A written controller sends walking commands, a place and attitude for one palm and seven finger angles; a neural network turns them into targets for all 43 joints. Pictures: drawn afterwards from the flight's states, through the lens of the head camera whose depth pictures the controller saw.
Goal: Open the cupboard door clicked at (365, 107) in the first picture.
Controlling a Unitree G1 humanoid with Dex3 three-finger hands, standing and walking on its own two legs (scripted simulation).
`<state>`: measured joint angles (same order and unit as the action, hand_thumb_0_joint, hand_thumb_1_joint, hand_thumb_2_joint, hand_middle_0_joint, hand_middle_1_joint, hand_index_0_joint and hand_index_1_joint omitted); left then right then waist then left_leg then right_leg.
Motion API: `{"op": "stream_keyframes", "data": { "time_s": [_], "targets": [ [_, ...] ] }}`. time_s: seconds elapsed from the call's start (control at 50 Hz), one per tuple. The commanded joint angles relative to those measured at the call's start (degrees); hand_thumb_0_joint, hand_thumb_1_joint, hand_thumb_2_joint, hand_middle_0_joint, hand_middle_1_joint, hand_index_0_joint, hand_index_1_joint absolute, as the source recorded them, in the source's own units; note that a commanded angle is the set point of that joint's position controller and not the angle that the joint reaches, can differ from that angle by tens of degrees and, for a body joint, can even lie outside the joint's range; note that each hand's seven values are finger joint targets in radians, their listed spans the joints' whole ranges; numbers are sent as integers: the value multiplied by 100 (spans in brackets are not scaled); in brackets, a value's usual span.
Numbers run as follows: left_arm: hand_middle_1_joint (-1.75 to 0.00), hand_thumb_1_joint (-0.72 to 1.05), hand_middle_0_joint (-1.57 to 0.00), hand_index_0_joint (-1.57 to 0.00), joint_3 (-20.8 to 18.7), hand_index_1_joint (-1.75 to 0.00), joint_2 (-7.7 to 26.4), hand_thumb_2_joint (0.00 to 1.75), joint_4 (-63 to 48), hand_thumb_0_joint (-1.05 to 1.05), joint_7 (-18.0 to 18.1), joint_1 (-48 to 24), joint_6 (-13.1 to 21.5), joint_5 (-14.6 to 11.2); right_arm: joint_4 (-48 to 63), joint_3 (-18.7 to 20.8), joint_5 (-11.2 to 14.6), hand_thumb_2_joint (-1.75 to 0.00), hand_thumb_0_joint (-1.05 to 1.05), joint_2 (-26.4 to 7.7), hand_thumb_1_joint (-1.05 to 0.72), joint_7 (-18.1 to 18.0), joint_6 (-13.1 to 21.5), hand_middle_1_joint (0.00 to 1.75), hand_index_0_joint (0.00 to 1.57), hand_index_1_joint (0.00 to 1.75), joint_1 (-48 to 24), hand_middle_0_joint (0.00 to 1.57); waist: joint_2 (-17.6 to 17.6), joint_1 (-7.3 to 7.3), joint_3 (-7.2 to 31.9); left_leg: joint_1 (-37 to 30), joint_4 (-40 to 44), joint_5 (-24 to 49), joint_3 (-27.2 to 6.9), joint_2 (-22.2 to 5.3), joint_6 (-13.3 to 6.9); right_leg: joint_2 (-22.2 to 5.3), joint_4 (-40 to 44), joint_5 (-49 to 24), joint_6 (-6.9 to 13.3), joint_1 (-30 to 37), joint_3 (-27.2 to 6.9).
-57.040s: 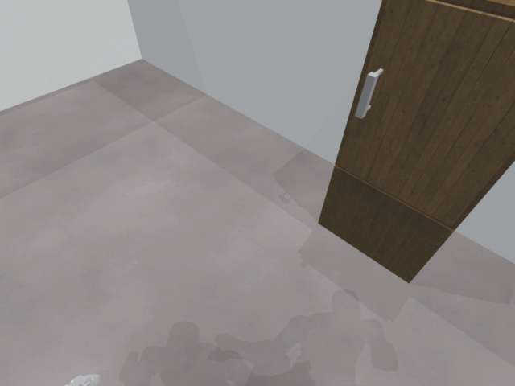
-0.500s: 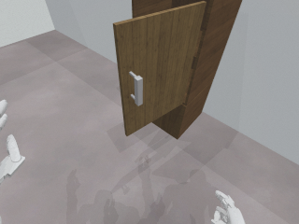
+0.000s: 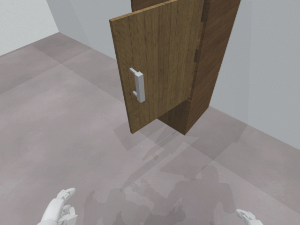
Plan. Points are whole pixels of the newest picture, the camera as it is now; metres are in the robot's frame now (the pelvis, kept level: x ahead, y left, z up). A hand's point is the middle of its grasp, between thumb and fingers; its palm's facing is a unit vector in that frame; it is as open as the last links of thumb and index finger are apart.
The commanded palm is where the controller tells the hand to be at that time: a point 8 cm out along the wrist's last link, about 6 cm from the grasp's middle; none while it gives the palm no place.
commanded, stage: let the arm hang, fingers relaxed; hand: left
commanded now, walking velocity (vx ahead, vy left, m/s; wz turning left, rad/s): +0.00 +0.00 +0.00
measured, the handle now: (136, 85) +0.62 +0.08 +0.00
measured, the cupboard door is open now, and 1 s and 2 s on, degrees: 78 78 78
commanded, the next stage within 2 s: look to check the result in 0.90 s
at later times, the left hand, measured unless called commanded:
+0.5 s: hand out of the picture +0.02 +0.24 -0.15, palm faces +0.01 -0.93 -0.36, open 7.4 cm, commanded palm none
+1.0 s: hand out of the picture +0.13 +0.21 -0.13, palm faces -0.02 -0.94 -0.34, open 7.4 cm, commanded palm none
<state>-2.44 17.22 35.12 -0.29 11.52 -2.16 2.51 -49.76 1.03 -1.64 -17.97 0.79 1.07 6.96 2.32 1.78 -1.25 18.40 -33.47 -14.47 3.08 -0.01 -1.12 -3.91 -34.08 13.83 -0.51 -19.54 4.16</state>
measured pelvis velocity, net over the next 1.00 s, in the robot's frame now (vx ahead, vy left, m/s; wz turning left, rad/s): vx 0.03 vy -0.02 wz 0.01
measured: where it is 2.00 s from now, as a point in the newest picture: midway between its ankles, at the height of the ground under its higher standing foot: outside the picture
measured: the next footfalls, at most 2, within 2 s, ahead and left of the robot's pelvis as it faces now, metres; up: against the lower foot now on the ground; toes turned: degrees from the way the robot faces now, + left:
none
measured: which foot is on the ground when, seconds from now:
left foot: down 0.00-1.00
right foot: down 0.00-1.00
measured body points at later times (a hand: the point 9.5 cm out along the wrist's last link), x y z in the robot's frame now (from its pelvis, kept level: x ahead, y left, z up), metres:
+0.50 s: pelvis +0.00 -0.01 +0.01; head +0.03 -0.02 +0.46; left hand +0.02 +0.29 -0.12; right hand +0.03 -0.28 -0.14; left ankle +0.04 +0.11 -0.73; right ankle +0.05 -0.13 -0.73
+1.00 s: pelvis +0.03 -0.02 +0.02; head +0.05 -0.04 +0.47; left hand +0.13 +0.26 -0.11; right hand +0.11 -0.32 -0.12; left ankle +0.04 +0.11 -0.73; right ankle +0.05 -0.13 -0.73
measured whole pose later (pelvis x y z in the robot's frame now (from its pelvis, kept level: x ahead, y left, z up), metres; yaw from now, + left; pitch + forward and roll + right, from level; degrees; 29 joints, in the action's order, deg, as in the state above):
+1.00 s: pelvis +0.03 -0.02 +0.02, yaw +1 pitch -2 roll +0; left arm -0.5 17.7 64.0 0.0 2.9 1.1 1.2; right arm -64.6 0.5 -1.6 -19.6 0.2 -0.1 5.2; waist 1.2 0.8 -3.7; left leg 6.8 -17.3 -8.6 1.6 -1.6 1.2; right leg -1.4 -18.9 9.0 1.1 -8.0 6.1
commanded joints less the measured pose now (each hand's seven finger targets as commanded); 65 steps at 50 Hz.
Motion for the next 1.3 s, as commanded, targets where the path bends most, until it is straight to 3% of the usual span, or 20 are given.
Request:
{"op": "stream_keyframes", "data": {
  "time_s": [0.0, 0.02, 0.04, 0.1, 0.16, 0.22, 0.26, 0.44, 0.5, 0.64, 0.84, 1.08, 1.28],
  "targets": [
    [-30, 90, -20, -20, -92, -30, 1079, 90, 604, 0, 50, -365, 228, -82, 76, 139, -18, -90, 0, -829, -90, -28, -37, 30, 20, 30, 8, 20, -93, -99, 141, -115, 951, 52, -734, -410, -115, -427, 1128, 707, 460, 243, -780],
    [-30, 90, -20, -20, -68, -30, 1069, 90, 877, 0, 52, -357, 233, -92, -31, 125, -14, -90, 0, -841, -90, -39, -44, 30, 20, 30, -1, 20, 198, -124, 210, -86, 1137, -83, -787, -470, -114, -357, 1111, 710, 421, 419, -761],
    [-30, 90, -20, -20, -57, -30, 1087, 90, 1112, 0, 62, -285, 244, -95, -103, 122, -4, -90, 0, -856, -90, -47, -58, 30, 20, 30, -9, 20, 213, -178, 245, -73, 1216, -201, -820, -491, -114, -323, 1168, 710, 390, 560, -734],
    [-30, 90, -20, -20, -34, -30, 962, 90, 1723, 0, 59, -207, 281, -129, -447, 107, 15, -90, 0, -723, -90, -93, -66, 30, 20, 30, 177, 20, 257, -155, 390, -247, 1268, -336, -720, -443, -69, -368, 1374, 708, 422, 705, -788],
    [-30, 90, -20, -20, -52, -30, 872, 90, 2160, 0, 68, -164, 296, -151, -729, 122, 25, -90, 0, -654, -90, -133, -86, 30, 20, 30, 333, 20, 404, -140, 243, -354, 1357, -337, -726, -502, -62, -385, 1552, 696, 440, 660, -713],
    [-30, 90, -20, -20, -50, -30, 846, 90, 2466, 0, 71, -120, 293, -166, -938, 144, 30, -90, 0, -633, -90, -157, -97, 30, 20, 30, 481, 20, 268, -149, 168, -383, 1449, -366, -739, -540, -67, -375, 1620, 670, 429, 714, -633],
    [-30, 90, -20, -20, -54, -30, 868, 90, 2604, 0, 77, -155, 297, -165, -1034, 165, 42, -90, 0, -651, -90, -166, -99, 30, 20, 30, 559, 20, -63, -144, 139, -470, 1417, -182, -728, -548, -81, -395, 1673, 615, 426, 723, -599],
    [-30, 90, -20, -20, -73, -30, 1073, 90, 2772, 0, 95, -397, 298, -168, -1214, 186, 39, -90, 0, -799, -90, -145, -96, 30, 20, 30, 439, 20, -120, -181, 11, -524, 1611, -80, -765, -598, -93, -389, 1729, 640, 392, 806, -574],
    [-30, 90, -20, -20, -65, -30, 1137, 90, 2770, 0, 90, -555, 303, -164, -1239, 176, 28, -90, 0, -834, -90, -129, -89, 30, 20, 30, 285, 20, -301, -179, -91, -526, 1703, -8, -794, -611, -80, -395, 1753, 578, 361, 819, -565],
    [-30, 90, -20, -20, -60, -30, 1230, 90, 2666, 0, 102, -834, 374, -154, -1232, 138, 37, -90, 0, -980, -90, -105, -37, 30, 20, 30, -43, 20, -171, -173, 151, -820, 1763, 750, -760, -667, -34, -430, 1748, -220, 307, 1097, -549],
    [-30, 90, -20, -20, -62, -30, 1330, 90, 2572, 0, 98, -1024, 431, -154, -1182, 107, 36, -90, 0, -1134, -90, -99, -5, 30, 20, 30, -301, 20, -226, -160, 323, -1103, 1835, 1139, -695, -691, 24, -463, 1869, -763, 273, 1334, -559],
    [-30, 90, -20, -20, -39, -30, 1355, 90, 2649, 0, 110, -966, 439, -180, -1199, 73, 41, -90, 0, -1178, -90, -138, -16, 30, 20, 30, -236, 20, -196, -135, 475, -1343, 1843, 1338, -615, -731, 54, -484, 1916, -1266, 297, 1543, -565],
    [-30, 90, -20, -20, -27, -30, 1349, 90, 2721, 0, 120, -893, 435, -190, -1241, 78, 50, -90, 0, -1153, -90, -147, -37, 30, 20, 30, -202, 20, -199, -133, 408, -1401, 1859, 1263, -582, -739, 57, -470, 1981, -1252, 303, 1520, -583]
  ]
}}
